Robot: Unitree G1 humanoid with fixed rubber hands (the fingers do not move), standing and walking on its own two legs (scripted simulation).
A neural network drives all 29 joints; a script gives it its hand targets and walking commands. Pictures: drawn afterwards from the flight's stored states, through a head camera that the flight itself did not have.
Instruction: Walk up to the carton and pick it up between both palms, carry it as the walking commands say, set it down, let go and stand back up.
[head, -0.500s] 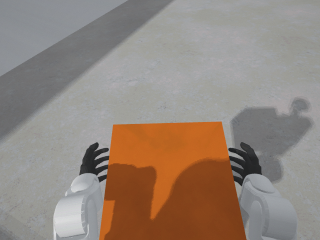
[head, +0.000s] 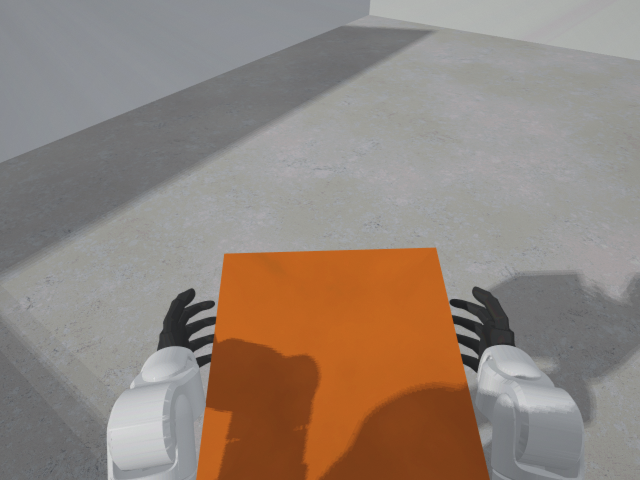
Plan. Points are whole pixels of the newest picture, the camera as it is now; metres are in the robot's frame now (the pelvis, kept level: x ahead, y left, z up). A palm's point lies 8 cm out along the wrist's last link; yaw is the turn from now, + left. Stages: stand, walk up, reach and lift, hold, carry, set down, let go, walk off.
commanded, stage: carry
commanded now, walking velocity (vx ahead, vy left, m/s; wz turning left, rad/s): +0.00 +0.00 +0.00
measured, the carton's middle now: (333, 375) +0.26 +0.01 +0.02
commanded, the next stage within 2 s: none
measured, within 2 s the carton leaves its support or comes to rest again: neither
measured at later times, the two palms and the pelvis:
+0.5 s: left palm (202, 393) +0.19 +0.14 +0.10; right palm (544, 409) +0.19 -0.20 +0.10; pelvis -0.05 -0.02 +0.00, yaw +0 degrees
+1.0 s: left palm (207, 369) +0.22 +0.14 +0.10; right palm (535, 378) +0.22 -0.20 +0.10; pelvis -0.02 -0.03 +0.00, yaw +0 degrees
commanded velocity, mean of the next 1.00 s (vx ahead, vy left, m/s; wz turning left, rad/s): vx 0.00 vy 0.00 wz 0.00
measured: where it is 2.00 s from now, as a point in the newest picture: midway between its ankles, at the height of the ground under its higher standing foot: outside the picture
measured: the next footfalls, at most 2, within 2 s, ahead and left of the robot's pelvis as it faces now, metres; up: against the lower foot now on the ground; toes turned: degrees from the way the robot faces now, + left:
none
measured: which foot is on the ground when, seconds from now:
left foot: down 0.00-1.00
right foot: down 0.00-1.00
